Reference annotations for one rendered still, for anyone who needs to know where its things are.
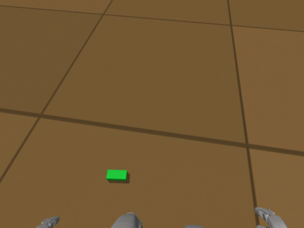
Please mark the left robot hand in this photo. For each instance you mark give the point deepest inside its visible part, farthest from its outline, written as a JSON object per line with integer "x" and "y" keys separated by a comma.
{"x": 49, "y": 222}

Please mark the small box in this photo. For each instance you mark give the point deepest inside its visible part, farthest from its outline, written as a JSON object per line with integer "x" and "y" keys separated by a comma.
{"x": 114, "y": 175}

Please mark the right robot hand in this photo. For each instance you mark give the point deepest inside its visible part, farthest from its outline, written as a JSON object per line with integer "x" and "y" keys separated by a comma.
{"x": 270, "y": 217}

